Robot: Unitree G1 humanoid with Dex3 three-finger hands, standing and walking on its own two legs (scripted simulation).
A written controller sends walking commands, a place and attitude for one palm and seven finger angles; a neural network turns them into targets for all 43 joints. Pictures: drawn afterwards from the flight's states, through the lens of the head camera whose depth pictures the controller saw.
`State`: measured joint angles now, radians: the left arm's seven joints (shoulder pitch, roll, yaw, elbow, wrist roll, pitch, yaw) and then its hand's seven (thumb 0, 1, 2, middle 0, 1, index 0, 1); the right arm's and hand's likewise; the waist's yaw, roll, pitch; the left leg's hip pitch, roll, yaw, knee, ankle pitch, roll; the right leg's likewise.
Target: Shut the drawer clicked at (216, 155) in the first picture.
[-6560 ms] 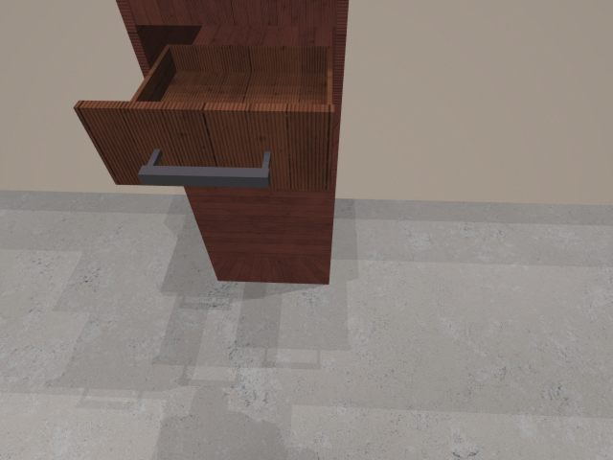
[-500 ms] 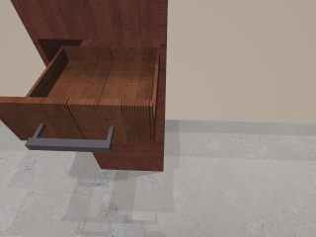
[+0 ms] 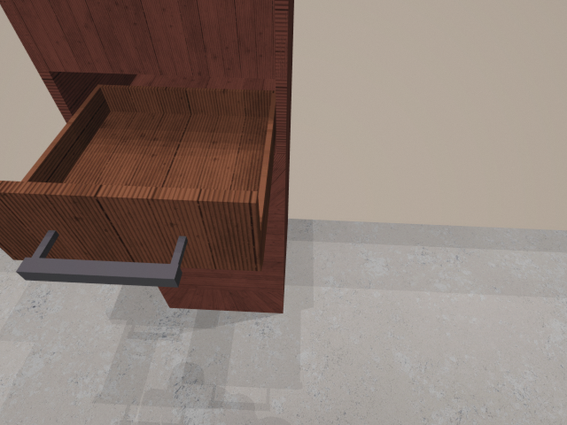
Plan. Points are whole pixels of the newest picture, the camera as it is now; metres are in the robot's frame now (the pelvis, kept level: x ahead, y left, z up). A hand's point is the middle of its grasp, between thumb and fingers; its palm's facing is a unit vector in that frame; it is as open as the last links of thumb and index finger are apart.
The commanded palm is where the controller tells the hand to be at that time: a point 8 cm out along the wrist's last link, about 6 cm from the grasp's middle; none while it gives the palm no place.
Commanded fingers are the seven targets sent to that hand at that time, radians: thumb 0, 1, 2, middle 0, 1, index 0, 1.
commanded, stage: raise the hand and make a fist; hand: left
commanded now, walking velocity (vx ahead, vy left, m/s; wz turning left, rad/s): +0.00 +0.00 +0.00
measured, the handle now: (108, 257) +0.30 +0.25 +0.09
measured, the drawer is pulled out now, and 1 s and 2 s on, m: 0.29 0.29 0.29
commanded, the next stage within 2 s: bring the fist close to the handle in 1.98 s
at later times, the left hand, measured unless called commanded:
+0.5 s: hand out of the picture +0.12 +0.16 +0.00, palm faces +0.03 -1.00 +0.01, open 6.0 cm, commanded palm +0.09 +0.23 +0.00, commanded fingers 0.00 0.90 0.90 -0.64 -0.78 -0.64 -0.78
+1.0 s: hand (119, 387) +0.15 +0.19 +0.08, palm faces +0.04 -0.99 -0.09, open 3.5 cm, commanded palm +0.09 +0.24 +0.09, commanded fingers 0.00 0.90 0.90 -1.14 -1.32 -1.14 -1.32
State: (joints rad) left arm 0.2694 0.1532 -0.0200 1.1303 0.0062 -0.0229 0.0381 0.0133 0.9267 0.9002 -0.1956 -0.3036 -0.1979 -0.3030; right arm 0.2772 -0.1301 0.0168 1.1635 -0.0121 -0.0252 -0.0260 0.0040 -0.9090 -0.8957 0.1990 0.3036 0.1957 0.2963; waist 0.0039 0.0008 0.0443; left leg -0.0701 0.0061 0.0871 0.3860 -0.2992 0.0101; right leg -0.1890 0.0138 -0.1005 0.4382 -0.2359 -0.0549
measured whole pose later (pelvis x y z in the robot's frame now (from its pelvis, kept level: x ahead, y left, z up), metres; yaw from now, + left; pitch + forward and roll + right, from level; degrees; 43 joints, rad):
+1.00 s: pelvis -0.03 +0.01 -0.03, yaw +2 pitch +4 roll -1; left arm 0.59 0.23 0.15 -0.37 -0.26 -0.18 -0.21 0.02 0.90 0.90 -0.94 -1.12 -0.95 -1.11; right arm 0.31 -0.24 0.02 0.60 0.05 -0.32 -0.03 0.02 -0.90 -0.90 0.20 0.30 0.20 0.30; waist 0.02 0.04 -0.06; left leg -0.39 0.01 0.05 0.75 -0.43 0.03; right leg -0.46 -0.01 -0.13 0.72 -0.33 -0.05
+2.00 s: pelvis -0.03 -0.01 -0.01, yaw +2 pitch -5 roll -1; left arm 0.41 0.39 0.47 -0.48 -0.43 0.21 -0.33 0.02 0.89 0.90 -1.40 -1.60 -1.40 -1.60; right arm 0.21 -0.31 0.07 0.64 0.11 -0.33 -0.09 0.02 -0.90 -0.90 0.20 0.30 0.20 0.30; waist 0.07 0.09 -0.04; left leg -0.11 0.05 0.03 0.55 -0.35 -0.01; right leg -0.16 0.05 -0.15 0.48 -0.24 -0.07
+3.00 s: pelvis -0.02 +0.01 -0.01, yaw +2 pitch +0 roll -1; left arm 0.31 0.23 0.20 -0.20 -0.26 -0.03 -0.22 0.02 0.90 0.90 -1.40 -1.60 -1.40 -1.60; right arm 0.23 -0.25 0.05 0.65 0.04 -0.31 -0.06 0.02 -0.90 -0.90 0.20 0.30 0.20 0.30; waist 0.03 0.05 -0.03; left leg -0.21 -0.01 0.05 0.57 -0.36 0.03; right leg -0.28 -0.01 -0.12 0.55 -0.27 -0.03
